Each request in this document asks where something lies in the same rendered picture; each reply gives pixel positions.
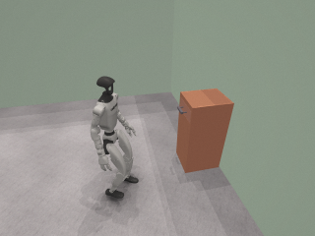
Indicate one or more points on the humanoid robot torso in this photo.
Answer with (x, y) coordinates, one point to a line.
(108, 120)

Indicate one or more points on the left robot upper arm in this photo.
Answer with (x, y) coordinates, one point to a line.
(116, 95)

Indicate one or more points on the cabinet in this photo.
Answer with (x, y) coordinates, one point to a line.
(200, 143)

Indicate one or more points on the right robot upper arm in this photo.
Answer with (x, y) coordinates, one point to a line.
(97, 114)

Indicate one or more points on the left robot hand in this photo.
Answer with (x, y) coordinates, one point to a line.
(128, 130)

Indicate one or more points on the robot right forearm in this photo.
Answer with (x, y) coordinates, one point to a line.
(98, 143)

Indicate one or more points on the right robot hand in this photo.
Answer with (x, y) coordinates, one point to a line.
(103, 160)

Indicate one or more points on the robot left shin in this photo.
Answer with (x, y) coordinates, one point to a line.
(129, 167)

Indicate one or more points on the handle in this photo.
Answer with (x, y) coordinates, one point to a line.
(180, 110)

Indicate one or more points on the robot left forearm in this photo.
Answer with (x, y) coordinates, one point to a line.
(121, 119)

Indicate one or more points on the drawer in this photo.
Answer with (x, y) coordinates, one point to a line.
(185, 108)

